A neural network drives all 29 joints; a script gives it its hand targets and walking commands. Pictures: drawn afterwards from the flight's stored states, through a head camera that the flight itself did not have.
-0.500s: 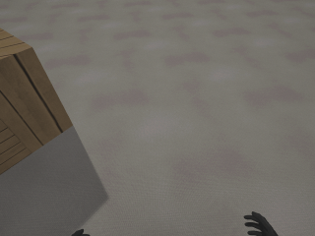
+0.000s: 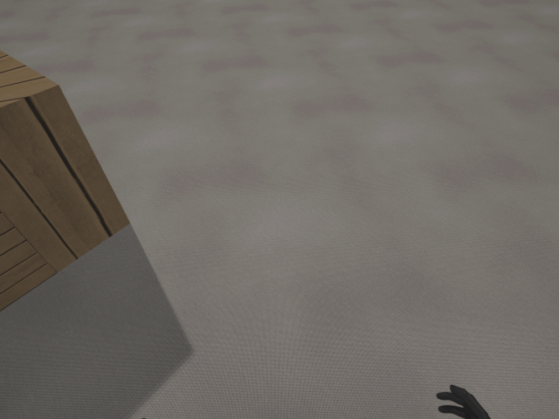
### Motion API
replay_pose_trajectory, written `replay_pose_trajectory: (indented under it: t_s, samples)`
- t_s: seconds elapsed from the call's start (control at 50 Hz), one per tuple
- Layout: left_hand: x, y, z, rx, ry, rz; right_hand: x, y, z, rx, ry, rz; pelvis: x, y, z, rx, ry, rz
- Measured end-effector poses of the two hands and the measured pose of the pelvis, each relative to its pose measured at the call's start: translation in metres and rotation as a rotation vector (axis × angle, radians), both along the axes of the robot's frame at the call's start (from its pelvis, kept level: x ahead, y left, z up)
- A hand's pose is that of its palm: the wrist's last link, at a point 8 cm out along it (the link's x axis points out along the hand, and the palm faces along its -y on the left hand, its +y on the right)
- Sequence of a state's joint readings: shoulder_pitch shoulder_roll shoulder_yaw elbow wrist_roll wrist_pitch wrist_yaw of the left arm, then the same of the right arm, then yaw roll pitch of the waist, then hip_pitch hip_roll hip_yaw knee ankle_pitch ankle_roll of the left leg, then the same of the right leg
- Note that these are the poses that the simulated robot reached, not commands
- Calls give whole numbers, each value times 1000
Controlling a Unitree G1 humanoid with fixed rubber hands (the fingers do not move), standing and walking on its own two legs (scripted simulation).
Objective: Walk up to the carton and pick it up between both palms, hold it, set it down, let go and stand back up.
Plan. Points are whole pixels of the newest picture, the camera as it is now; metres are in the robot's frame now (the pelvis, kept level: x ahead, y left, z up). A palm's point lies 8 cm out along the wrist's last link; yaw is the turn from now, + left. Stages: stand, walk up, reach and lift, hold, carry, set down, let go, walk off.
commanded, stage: stand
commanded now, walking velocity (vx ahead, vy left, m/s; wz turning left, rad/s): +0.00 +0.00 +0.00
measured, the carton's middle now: out of the picture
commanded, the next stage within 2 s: walk up in 1.04 s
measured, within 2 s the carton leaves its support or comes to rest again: neither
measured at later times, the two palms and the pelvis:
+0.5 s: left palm out of the picture +0.08 +0.27 -0.11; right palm out of the picture +0.11 -0.26 -0.09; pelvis -0.01 +0.00 +0.00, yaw +0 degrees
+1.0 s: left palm out of the picture +0.06 +0.27 -0.11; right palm out of the picture +0.08 -0.26 -0.10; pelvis -0.02 -0.01 +0.00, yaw +0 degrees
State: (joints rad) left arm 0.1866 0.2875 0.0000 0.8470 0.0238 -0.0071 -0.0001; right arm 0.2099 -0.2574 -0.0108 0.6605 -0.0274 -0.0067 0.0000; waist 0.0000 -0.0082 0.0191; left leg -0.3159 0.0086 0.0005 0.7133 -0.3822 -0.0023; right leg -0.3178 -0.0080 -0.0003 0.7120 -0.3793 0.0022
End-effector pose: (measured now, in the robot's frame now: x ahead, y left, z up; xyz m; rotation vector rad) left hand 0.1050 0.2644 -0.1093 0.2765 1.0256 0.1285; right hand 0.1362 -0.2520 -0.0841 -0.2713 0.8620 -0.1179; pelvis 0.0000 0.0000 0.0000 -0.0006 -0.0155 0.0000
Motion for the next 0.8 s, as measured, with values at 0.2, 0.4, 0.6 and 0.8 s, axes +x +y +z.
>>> replay_pose_trajectory:
  t_s: [0.2, 0.4, 0.6, 0.8]
  samples:
    - [-7, 2, -2, 3, 16, 7, -10, -2, -3, -3, 21, -7, -4, 0, 0, 0, -6, 0]
    - [-17, 4, -4, 5, 35, 15, -21, -4, -7, -3, 42, -14, -10, 0, 0, 0, -14, 0]
    - [-28, 5, -6, 6, 57, 23, -32, -6, -11, -1, 65, -22, -15, -1, 0, 1, -20, 0]
    - [-37, 4, -6, 10, 80, 31, -44, -9, -15, 4, 95, -30, -20, -4, 1, 6, -21, 1]
